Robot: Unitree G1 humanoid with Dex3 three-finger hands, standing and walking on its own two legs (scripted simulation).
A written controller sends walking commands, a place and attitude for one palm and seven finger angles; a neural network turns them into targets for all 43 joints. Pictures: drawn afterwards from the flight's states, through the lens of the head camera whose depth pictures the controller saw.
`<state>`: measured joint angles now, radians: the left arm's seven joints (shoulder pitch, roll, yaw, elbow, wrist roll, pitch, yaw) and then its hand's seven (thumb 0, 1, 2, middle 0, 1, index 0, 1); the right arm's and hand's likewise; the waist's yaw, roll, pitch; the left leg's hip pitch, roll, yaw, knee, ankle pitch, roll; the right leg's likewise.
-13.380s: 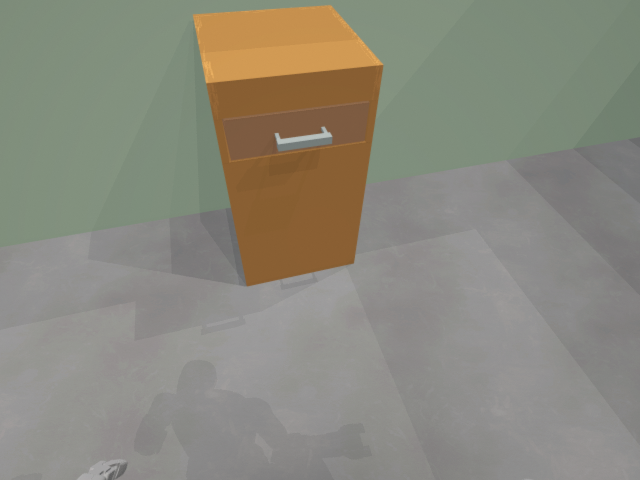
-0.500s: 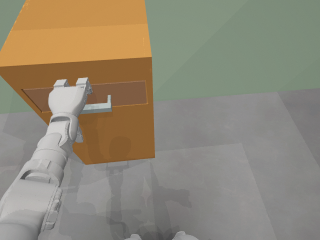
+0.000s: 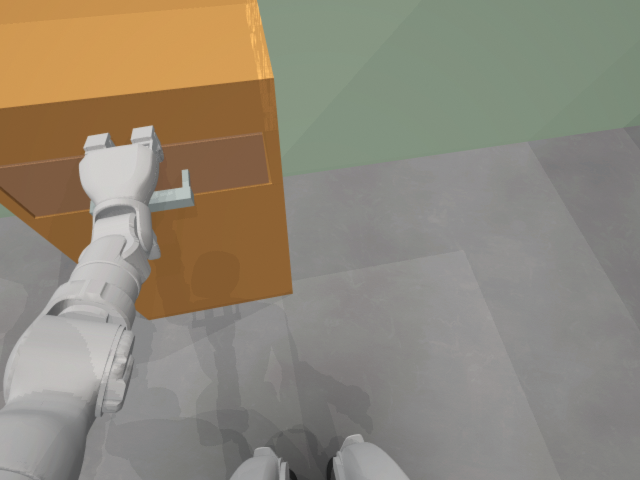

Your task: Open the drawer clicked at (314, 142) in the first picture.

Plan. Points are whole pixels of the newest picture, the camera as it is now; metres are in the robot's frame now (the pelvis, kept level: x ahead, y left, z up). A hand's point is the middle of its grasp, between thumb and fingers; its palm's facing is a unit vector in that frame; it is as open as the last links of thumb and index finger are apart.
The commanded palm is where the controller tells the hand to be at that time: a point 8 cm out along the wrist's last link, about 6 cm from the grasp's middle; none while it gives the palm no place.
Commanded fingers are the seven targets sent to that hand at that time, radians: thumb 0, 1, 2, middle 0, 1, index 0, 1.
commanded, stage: move the hooked fingers above the handle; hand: left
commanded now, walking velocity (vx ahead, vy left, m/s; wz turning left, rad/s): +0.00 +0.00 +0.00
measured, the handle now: (143, 192) +0.55 +0.23 -0.06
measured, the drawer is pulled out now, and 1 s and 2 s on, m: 0.00 0.00 0.00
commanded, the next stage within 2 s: none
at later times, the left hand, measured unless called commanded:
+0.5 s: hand (137, 199) +0.50 +0.21 -0.01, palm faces -0.04 -0.03 -1.00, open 13.8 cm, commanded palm +0.48 +0.20 +0.05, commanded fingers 0.00 -0.50 0.30 -0.30 -1.20 -0.30 -1.20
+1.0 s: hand (137, 206) +0.48 +0.21 +0.00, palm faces -0.02 -0.06 -1.00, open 13.8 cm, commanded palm +0.47 +0.20 +0.06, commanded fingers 0.00 -0.50 0.30 -0.30 -1.20 -0.30 -1.20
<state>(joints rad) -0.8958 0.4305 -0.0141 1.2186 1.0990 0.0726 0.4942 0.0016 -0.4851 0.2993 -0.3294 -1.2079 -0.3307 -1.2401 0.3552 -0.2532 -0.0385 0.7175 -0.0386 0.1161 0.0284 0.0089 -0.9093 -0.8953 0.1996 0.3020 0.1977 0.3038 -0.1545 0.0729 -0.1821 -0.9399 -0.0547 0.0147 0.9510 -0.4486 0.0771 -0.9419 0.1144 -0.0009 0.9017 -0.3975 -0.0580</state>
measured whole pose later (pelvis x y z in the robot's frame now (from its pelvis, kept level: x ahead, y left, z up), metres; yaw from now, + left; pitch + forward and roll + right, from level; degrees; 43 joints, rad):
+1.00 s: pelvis +0.01 +0.00 +0.01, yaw +2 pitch +23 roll -3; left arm -0.80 0.39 -0.08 1.11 1.09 -0.04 0.46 0.00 -0.49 0.30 -0.32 -1.20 -0.32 -1.20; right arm 0.35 -0.25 -0.06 0.72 -0.05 0.11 0.01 0.01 -0.91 -0.90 0.20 0.30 0.20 0.30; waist -0.12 0.06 -0.19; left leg -0.88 -0.06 -0.02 0.93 -0.45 0.07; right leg -0.86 0.11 -0.03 0.86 -0.41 -0.06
